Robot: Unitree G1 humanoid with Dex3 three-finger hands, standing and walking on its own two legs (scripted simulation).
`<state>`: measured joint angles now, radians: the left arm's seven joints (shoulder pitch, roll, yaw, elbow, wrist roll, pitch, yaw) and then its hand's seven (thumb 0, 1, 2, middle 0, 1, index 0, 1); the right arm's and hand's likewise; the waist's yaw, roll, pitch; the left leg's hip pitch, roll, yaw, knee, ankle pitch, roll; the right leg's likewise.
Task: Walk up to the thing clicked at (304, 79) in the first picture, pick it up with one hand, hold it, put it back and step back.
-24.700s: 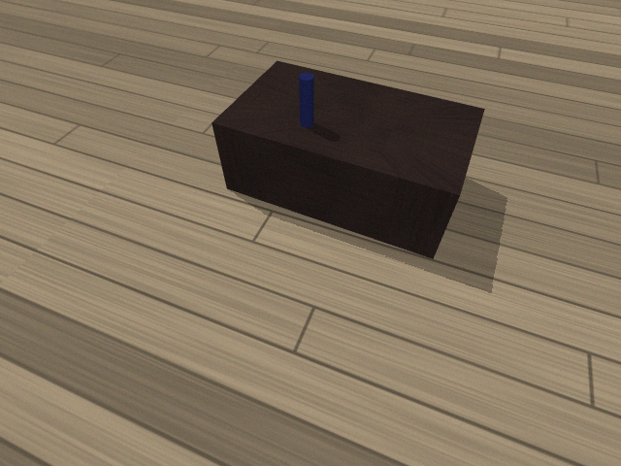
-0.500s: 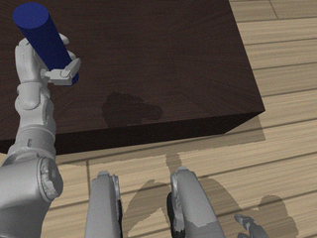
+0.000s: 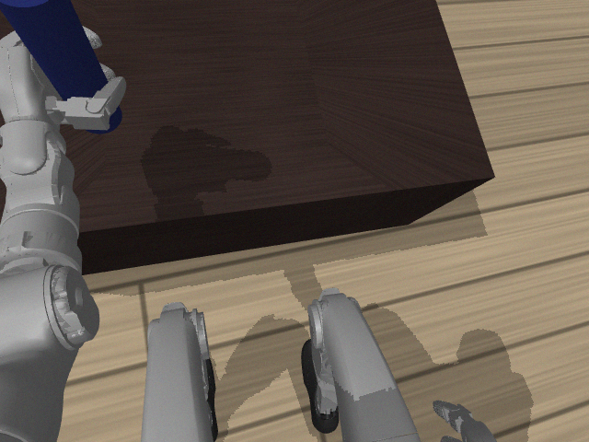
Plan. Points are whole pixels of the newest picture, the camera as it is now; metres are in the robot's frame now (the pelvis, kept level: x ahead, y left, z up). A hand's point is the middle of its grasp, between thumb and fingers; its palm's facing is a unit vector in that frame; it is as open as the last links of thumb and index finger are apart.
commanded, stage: lower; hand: left
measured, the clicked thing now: (71, 64) +0.54 +0.21 +0.03
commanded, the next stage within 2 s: loosen in 1.00 s
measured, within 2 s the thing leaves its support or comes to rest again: rests again in 1.36 s
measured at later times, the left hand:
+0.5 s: hand (108, 101) +0.55 +0.20 -0.05, palm faces +0.13 -0.99 -0.05, open 7.7 cm
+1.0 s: hand (119, 110) +0.55 +0.20 -0.08, palm faces +0.12 -0.99 -0.06, open 7.7 cm
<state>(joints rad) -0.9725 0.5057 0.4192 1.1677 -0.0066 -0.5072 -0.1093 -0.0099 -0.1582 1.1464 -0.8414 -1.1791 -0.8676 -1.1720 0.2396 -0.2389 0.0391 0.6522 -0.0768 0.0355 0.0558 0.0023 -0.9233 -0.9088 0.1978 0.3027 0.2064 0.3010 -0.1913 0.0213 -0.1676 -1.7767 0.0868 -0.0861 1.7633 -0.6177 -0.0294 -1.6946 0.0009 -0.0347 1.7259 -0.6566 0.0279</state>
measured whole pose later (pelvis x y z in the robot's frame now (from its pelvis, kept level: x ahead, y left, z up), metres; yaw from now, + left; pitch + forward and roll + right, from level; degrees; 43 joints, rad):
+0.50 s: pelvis -0.01 +0.00 -0.06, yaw -1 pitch +37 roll -5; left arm -1.05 0.56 0.45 1.17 0.01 -0.47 -0.12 -0.01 -0.17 1.16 -0.84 -1.19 -0.87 -1.18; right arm 0.21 -0.25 0.06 0.65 -0.09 0.05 0.06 0.00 -0.92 -0.91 0.20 0.30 0.21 0.30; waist -0.21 0.02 -0.14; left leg -1.97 0.08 -0.11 1.97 -0.65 -0.03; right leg -1.89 0.01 -0.03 1.94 -0.70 0.03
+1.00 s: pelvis -0.02 +0.00 -0.10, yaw -1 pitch +36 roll -5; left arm -1.09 0.59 0.45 1.16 0.03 -0.43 -0.12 -0.01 -0.17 1.17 -0.85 -1.18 -0.87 -1.18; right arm 0.22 -0.26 0.07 0.65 -0.09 0.07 0.05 0.00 -0.91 -0.90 0.20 0.30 0.21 0.30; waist -0.22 0.02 -0.11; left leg -2.08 0.07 -0.12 2.09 -0.65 -0.04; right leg -1.99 0.01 -0.03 2.06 -0.70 0.03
